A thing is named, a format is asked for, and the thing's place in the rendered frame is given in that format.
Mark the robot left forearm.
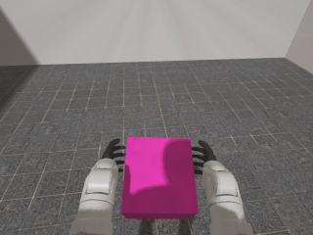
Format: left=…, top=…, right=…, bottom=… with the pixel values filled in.
left=68, top=158, right=118, bottom=235

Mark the robot right forearm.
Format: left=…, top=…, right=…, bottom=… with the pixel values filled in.
left=202, top=161, right=253, bottom=235

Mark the left robot hand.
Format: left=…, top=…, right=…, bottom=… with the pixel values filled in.
left=102, top=138, right=126, bottom=172

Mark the carton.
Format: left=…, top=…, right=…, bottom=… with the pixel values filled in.
left=121, top=137, right=199, bottom=219

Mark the right robot hand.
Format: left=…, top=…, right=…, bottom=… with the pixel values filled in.
left=192, top=140, right=216, bottom=175

